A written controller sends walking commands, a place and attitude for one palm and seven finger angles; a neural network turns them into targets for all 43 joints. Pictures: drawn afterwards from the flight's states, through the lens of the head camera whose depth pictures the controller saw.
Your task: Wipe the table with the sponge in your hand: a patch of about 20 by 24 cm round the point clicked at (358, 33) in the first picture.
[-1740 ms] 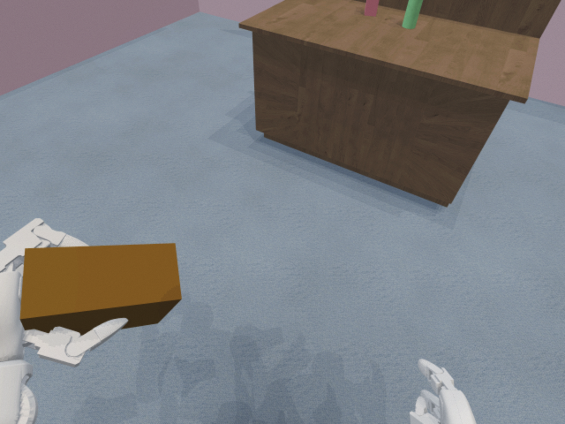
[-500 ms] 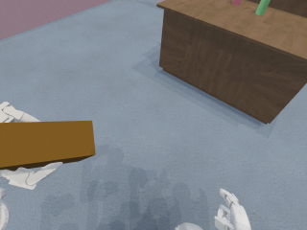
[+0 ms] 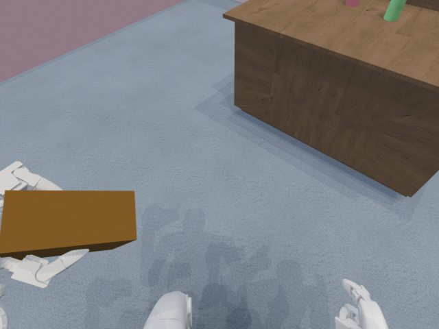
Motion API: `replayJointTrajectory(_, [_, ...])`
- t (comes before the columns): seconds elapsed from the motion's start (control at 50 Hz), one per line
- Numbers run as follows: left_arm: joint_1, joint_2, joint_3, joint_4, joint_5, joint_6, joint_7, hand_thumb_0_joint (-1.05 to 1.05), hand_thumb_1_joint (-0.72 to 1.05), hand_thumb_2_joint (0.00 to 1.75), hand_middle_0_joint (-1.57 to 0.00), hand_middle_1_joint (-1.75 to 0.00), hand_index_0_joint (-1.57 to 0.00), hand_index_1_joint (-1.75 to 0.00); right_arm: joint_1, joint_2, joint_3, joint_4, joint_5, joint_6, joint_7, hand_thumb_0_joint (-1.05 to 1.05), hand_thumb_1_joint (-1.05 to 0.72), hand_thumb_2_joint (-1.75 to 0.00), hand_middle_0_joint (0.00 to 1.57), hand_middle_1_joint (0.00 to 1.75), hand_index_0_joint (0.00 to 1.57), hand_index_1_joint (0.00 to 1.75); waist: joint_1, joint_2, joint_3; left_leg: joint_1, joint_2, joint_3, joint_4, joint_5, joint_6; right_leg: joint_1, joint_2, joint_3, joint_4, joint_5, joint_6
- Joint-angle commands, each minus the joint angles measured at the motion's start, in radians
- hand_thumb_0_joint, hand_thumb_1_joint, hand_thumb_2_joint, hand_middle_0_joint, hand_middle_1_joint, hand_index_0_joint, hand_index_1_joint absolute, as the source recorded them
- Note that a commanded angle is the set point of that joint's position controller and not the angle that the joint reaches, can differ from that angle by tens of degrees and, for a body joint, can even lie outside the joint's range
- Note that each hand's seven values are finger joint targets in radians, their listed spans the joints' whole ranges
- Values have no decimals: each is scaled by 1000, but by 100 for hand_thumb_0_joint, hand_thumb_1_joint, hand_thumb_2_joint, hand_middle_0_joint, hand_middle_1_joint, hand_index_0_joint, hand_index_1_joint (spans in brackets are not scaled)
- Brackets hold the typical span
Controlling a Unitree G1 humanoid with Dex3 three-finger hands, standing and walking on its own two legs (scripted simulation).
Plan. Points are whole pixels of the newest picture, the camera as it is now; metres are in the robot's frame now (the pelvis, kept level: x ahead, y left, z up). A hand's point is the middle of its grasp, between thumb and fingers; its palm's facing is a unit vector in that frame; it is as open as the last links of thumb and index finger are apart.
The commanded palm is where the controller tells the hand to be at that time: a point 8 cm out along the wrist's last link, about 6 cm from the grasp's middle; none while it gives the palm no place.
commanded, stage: walk to a spot facing it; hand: left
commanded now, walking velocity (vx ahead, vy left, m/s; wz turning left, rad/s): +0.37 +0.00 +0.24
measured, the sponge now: (89, 224) +0.23 +0.18 +0.15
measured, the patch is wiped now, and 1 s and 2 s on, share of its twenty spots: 0.00 0.00 0.00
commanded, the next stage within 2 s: none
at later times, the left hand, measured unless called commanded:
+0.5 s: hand (65, 127) +0.38 +0.26 +0.19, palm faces +0.43 -0.79 -0.43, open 10.0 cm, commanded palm +0.30 +0.30 +0.18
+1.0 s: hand (112, 86) +0.48 +0.21 +0.19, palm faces +0.48 -0.74 -0.46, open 10.0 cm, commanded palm +0.41 +0.26 +0.18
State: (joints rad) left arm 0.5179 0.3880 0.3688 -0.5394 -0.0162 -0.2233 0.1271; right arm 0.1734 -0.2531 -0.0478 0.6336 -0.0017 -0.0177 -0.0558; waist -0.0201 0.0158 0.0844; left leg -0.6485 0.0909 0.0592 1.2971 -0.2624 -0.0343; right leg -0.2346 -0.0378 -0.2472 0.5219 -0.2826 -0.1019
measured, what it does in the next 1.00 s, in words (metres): walks ahead: left foot, then right foot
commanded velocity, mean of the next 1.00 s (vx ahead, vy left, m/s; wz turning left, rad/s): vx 0.37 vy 0.00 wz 0.20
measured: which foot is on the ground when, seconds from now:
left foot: up 0.00-0.32, down 0.34-0.76, up 0.78-1.00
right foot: down 0.00-0.34, up 0.36-0.74, down 0.76-1.00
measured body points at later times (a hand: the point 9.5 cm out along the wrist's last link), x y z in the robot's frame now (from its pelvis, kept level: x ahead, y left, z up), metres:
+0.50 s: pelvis +0.15 +0.01 -0.01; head +0.18 +0.02 +0.44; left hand +0.35 +0.30 +0.21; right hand +0.35 -0.18 -0.09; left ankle +0.19 +0.12 -0.74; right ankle +0.12 -0.11 -0.65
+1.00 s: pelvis +0.31 -0.04 +0.00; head +0.34 -0.04 +0.45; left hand +0.45 +0.25 +0.21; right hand +0.51 -0.27 -0.09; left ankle +0.33 +0.09 -0.69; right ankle +0.31 -0.16 -0.74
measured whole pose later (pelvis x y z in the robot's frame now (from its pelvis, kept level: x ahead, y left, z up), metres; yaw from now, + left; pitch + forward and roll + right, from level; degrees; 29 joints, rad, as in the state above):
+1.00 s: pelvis +0.31 -0.04 +0.00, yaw +10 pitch +0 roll +0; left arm 0.49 0.40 0.38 -0.60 -0.02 -0.23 0.14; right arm 0.18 -0.25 -0.05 0.60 0.01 -0.03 -0.06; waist -0.03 -0.01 0.08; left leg -0.51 0.11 0.11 0.93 -0.36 -0.02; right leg -0.21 -0.11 -0.22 0.53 -0.30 0.00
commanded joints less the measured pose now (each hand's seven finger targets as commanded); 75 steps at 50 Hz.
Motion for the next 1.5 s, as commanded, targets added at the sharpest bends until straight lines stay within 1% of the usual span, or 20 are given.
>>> replayJointTrajectory(0.0, [-20, 172, 166, -140, -20, -58, 42, 0, 10, 130, -120, -160, -120, -160, -46, -48, -13, -167, 2, -33, 12, 0, -90, -90, 20, 30, 20, 30, 17, -66, -147, -75, 45, 16, -255, 63, 2, 198, -287, 206, -237, 321, -24])
replayJointTrajectory(0.2, [-140, 154, 96, -176, -7, -33, 70, 0, 10, 130, -120, -160, -120, -160, -25, -42, -2, -216, 6, -48, -8, 0, -90, -90, 20, 30, 20, 30, 57, -159, -103, 60, -6, 150, -606, 18, 40, 269, -295, 183, -201, 459, -28])
replayJointTrajectory(0.28, [-236, 177, 85, -249, -4, -39, 83, 0, 10, 130, -120, -160, -120, -160, 1, -36, 0, -208, -4, -64, -27, 0, -90, -90, 20, 30, 20, 30, 15, -70, -212, 412, -108, 233, -800, 78, 67, 194, -246, 95, 133, 676, 14])
replayJointTrajectory(0.3, [-255, 187, 91, -278, -4, -51, 85, 0, 10, 130, -120, -160, -120, -160, 13, -41, -1, -213, -7, -70, -30, 0, -90, -90, 20, 30, 20, 30, -9, 4, -279, 620, -69, 159, -827, 150, 97, 78, -212, 62, 323, 615, 55])
replayJointTrajectory(0.34, [-212, 186, 102, -282, -15, -72, 79, 0, 10, 130, -120, -160, -120, -160, 5, -47, 7, -217, -7, -85, -15, 0, -90, -90, 20, 30, 20, 30, 14, 298, -329, 939, 342, -513, -886, 533, 326, -372, -9, 142, 759, -285, 113])
replayJointTrajectory(0.36, [-206, 220, 113, -225, -6, -63, 73, 0, 10, 130, -120, -160, -120, -160, 0, -47, 19, -215, -5, -82, 3, 0, -90, -90, 20, 30, 20, 30, 0, 157, -256, 841, 374, -598, -936, 488, 348, -434, 8, 244, 856, -336, 95])
replayJointTrajectory(0.5, [19, 141, 169, -267, -30, -70, 41, 0, 10, 130, -120, -160, -120, -160, -40, -41, -9, -177, 16, -86, 20, 0, -90, -90, 20, 30, 20, 30, 33, 191, -175, 434, 221, -116, -1034, 70, 218, -325, -99, 164, 560, -57, 143])
replayJointTrajectory(0.68, [-191, 79, 49, -104, 1, -55, 30, 0, 10, 130, -120, -160, -120, -160, -20, -44, -8, -152, 14, -126, -25, 0, -90, -90, 20, 30, 20, 30, 38, 151, -155, 410, 144, 36, -816, 3, 149, 3, 0, -5, 31, 2, 160])
replayJointTrajectory(0.7, [-220, 91, 46, -109, 7, -46, 33, 0, 10, 130, -120, -160, -120, -160, -19, -27, 0, -148, 17, -121, -26, 0, -90, -90, 20, 30, 20, 30, 40, 63, -184, 374, 101, 57, -642, 16, 130, 104, -22, 42, -55, 15, 144])
replayJointTrajectory(0.74, [-246, 196, 104, -122, 18, -17, 49, 0, 10, 130, -120, -160, -120, -160, -66, -5, 11, -170, 15, -117, -26, 0, -90, -90, 20, 30, 20, 30, 68, -392, -208, -54, -91, 42, -82, -336, 63, 328, -400, 674, -207, 159, -30])
replayJointTrajectory(0.76, [-306, 197, 98, -185, 8, -22, 52, 0, 10, 130, -120, -160, -120, -160, -100, -28, 16, -166, 7, -121, -25, 0, -90, -90, 20, 30, 20, 30, 58, -268, -191, -84, -50, -70, 22, -300, 51, 295, -477, 701, -244, 129, -61])
replayJointTrajectory(0.78, [-282, 189, 106, -167, 12, -35, 50, 0, 10, 130, -120, -160, -120, -160, -69, -27, 11, -145, 0, -122, -23, 0, -90, -90, 20, 30, 20, 30, 40, -140, -183, -55, -2, -86, 26, -229, 40, 228, -444, 640, -248, 16, -70])
replayJointTrajectory(0.9, [-94, 193, 179, -248, -8, -61, 48, 0, 10, 130, -120, -160, -120, -160, -82, -37, -1, -166, 11, -54, 2, 0, -90, -90, 20, 30, 20, 30, 21, -143, -134, 71, 56, -21, -276, -97, 13, 97, -339, 225, -239, 126, -39])
replayJointTrajectory(1.06, [-66, 107, 114, -229, -23, -53, 76, 0, 10, 130, -120, -160, -120, -160, 3, -46, -28, -214, 7, -58, -22, 0, -90, -90, 20, 30, 20, 30, 4, -18, -235, 513, -48, 144, -839, 91, 46, 65, -197, 80, 151, 217, 56])
replayJointTrajectory(1.1, [-122, 104, 97, -238, -20, -72, 75, 0, 10, 130, -120, -160, -120, -160, -12, -86, -37, -221, 9, -63, -20, 0, -90, -90, 20, 30, 20, 30, 2, 354, -237, 722, 298, -446, -954, 218, 234, -325, -23, 86, 583, -321, 134])
replayJointTrajectory(1.14, [-206, 195, 125, -192, 0, -70, 59, 0, 10, 130, -120, -160, -120, -160, -39, -62, -9, -200, -3, -83, -10, 0, -90, -90, 20, 30, 20, 30, 3, 246, -174, 616, 364, -588, -1011, 116, 303, -428, -70, 234, 745, -309, 123])
replayJointTrajectory(1.24, [-124, 158, 111, -373, -7, -67, 50, 0, 10, 130, -120, -160, -120, -160, -27, -54, -16, -179, 15, -119, 7, 0, -90, -90, 20, 30, 20, 30, 28, 245, -201, 584, 213, -214, -973, 210, 222, -381, -89, 175, 537, -146, 141])
replayJointTrajectory(1.42, [-84, 112, 118, -68, -17, -27, 36, 0, 10, 130, -120, -160, -120, -160, -37, -39, -3, -147, 11, -97, -15, 0, -90, -90, 20, 30, 20, 30, 33, 99, -171, 338, 153, -38, -839, -56, 138, 72, -4, 27, 5, 9, 150])
replayJointTrajectory(1.44, [-100, 99, 94, -36, -13, -11, 36, 0, 10, 130, -120, -160, -120, -160, -29, -27, 1, -147, 17, -88, -20, 0, -90, -90, 20, 30, 20, 30, 34, 2, -184, 283, 94, 6, -674, -101, 117, 156, -36, 85, -61, -26, 127])
replayJointTrajectory(1.48, [-148, 188, 134, -12, -2, 9, 40, 0, 10, 130, -120, -160, -120, -160, -82, -18, 9, -173, 15, -80, -18, 0, -90, -90, 20, 30, 20, 30, 61, -426, -170, -92, -82, 12, -95, -337, 54, 288, -435, 733, -281, -122, -51])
